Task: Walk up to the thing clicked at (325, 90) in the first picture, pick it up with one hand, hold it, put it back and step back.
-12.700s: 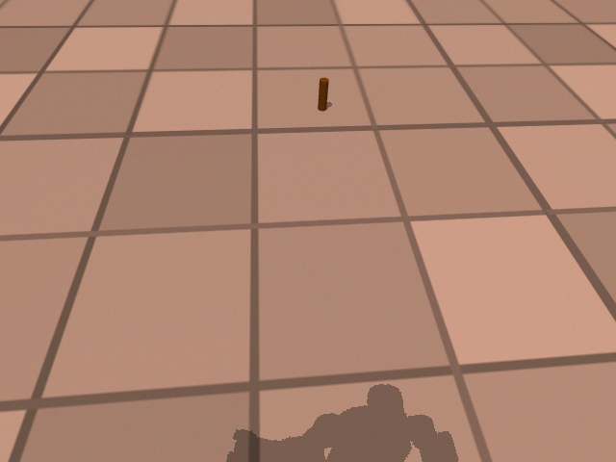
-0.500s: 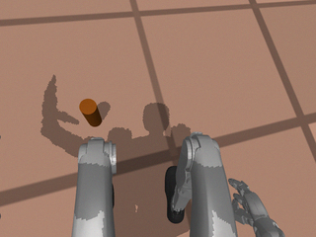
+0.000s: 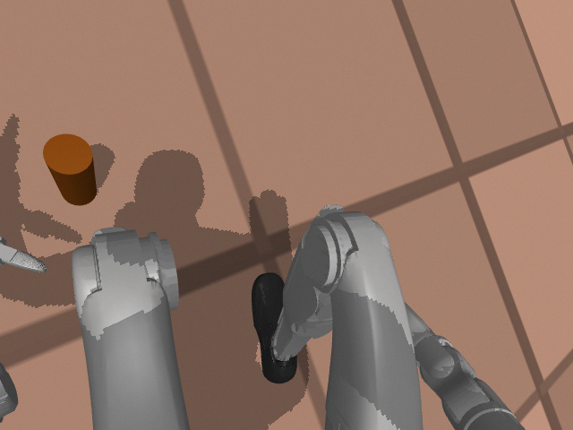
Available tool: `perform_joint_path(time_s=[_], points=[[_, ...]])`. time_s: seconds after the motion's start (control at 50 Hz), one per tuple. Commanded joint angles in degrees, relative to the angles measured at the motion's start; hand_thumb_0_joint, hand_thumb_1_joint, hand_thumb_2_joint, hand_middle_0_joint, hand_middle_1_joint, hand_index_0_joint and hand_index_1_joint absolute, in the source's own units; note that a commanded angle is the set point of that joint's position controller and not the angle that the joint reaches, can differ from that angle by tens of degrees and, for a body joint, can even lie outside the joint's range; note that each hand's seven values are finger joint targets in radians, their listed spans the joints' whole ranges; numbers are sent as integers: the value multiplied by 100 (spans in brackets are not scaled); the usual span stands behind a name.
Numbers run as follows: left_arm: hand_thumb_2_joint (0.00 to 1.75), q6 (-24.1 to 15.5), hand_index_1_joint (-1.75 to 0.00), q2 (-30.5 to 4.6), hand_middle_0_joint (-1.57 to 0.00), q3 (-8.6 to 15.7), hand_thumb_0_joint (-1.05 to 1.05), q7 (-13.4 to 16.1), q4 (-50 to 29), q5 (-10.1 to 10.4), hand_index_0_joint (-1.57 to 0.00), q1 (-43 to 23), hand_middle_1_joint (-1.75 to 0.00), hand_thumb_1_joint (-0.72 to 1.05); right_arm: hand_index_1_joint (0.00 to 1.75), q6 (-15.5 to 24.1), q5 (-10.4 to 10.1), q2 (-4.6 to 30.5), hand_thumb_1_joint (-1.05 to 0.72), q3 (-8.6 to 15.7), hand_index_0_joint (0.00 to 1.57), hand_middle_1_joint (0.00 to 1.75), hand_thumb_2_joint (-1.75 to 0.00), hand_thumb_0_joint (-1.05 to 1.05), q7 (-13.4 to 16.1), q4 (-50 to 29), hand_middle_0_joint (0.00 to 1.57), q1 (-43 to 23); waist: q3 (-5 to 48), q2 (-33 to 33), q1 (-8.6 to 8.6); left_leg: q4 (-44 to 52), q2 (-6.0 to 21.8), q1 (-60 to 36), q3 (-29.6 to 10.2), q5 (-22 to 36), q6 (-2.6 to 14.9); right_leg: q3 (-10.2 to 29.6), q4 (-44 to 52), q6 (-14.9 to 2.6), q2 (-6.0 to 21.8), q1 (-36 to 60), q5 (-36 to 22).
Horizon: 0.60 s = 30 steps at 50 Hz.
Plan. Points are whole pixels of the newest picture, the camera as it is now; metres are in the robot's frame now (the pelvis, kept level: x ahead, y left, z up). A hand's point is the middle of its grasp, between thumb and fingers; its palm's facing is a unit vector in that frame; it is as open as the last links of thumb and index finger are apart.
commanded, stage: close in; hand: left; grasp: from the side
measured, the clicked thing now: (74, 175) +0.43 +0.21 -0.21
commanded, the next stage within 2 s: rest palm in 0.50 s
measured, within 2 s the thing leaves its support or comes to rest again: leaves its support in 1.82 s
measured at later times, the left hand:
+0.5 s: hand (60, 191) +0.40 +0.22 -0.17, palm faces +0.07 -1.00 +0.01, open 17.4 cm
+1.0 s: hand (73, 184) +0.41 +0.21 -0.19, palm faces +0.12 -0.99 -0.02, open 11.9 cm
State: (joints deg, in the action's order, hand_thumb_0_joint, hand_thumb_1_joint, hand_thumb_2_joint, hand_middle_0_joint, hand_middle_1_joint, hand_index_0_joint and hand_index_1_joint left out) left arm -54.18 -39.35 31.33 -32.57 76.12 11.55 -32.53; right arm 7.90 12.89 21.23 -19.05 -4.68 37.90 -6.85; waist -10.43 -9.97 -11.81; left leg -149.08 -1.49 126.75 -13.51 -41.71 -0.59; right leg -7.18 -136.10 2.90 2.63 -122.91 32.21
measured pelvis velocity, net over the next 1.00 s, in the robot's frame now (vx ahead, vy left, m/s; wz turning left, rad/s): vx -0.02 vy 0.01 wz -0.08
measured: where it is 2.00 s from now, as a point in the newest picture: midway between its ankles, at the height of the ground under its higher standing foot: (208, 375)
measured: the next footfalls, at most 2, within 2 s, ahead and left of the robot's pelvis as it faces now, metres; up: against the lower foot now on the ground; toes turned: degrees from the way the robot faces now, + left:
none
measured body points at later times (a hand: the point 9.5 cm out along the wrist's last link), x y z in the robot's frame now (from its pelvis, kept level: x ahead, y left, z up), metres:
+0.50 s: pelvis -0.02 +0.01 -0.01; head +0.20 +0.17 +0.34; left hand +0.39 +0.27 -0.17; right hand +0.12 -0.25 -0.04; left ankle +0.08 +0.12 -0.26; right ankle +0.14 -0.14 -0.26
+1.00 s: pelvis -0.02 +0.01 -0.01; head +0.22 +0.18 +0.33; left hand +0.40 +0.26 -0.18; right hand +0.13 -0.24 -0.04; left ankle +0.08 +0.12 -0.26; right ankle +0.14 -0.14 -0.26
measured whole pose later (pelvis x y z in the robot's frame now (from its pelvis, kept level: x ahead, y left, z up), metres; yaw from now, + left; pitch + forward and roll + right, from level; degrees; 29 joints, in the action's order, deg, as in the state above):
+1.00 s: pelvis -0.02 +0.01 -0.01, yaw -5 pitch +11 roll -19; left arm -70.3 -43.8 21.5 3.4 86.7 -0.3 -35.1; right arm 2.6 22.6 21.2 -29.2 -10.5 33.4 -10.0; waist -18.2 -15.3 -16.3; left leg -153.2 -1.4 124.9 -21.0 -41.1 -0.3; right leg -13.0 -134.0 4.5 -0.1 -118.2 28.7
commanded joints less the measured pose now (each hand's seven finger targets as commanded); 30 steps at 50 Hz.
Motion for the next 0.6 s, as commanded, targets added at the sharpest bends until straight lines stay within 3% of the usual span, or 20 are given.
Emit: perform_joint_path(time_s=[0.0,0.02,0.06,0.14,0.26,0.3,0.4,0.58], points=[[1,-813,-9,-1255,-7,124,0,636,-718,43,-7,-1362,-9,-61,30,-55,149,1904,-93,365,20,30,-91,0,-19,-267,20,284,3518,2559,-333,1942,194,-2403,388,948,-95,-757,828,-366,-301,1844,-565],[2,-875,-9,-1185,-6,37,0,788,-575,-43,-6,-1347,-9,-61,30,-80,180,1907,-93,325,20,30,-91,0,-46,-300,20,229,3346,2560,-392,1985,192,-2346,366,806,-100,-796,841,-359,-304,1794,-455],[1,-1033,-8,-1326,-7,185,0,1095,-572,-172,-7,-1195,-9,-61,30,-137,270,2001,-93,314,20,30,-90,0,-92,-411,20,126,3335,2609,-347,1976,198,-2381,318,848,-129,-868,803,-356,-325,1826,-520],[1,-1151,-7,-860,-6,-274,0,1477,-341,-408,-7,-1051,-9,-58,30,-260,414,2044,-93,266,20,30,-90,0,-191,-419,20,146,3039,2615,-564,2017,199,-2338,222,821,-170,-980,832,-353,-355,1796,-599],[2,-1298,-8,-907,-7,-659,0,1878,-288,-524,-8,-1199,-9,-56,30,-364,504,2087,-92,121,20,30,-90,0,-270,-512,20,27,2739,2371,-731,1922,190,-1993,135,414,-76,-1022,940,-304,-393,1848,-432],[2,-1374,-7,-952,-7,-679,0,2020,-229,-541,-7,-1368,-8,-55,30,-390,539,2131,-92,72,20,30,-90,0,-286,-531,20,21,2676,2347,-845,1928,205,-2011,45,269,-85,-1067,935,-282,-397,1788,-351],[6,-1594,-8,-1022,-6,-682,0,2397,11,-600,-6,-1390,-9,-52,30,-449,656,2146,-92,-64,20,30,-90,0,-338,-609,20,-56,2413,2281,-871,1957,211,-1867,-68,-23,-80,-1127,942,-274,-429,1788,-179],[11,-1831,-7,-986,-5,-843,0,2958,261,-901,-4,-1174,-7,-40,30,-547,843,2197,-91,-171,20,30,-91,0,-401,-615,20,-91,2302,2548,-950,2014,262,-2189,-211,362,-163,-1197,872,-272,-454,1877,-561]])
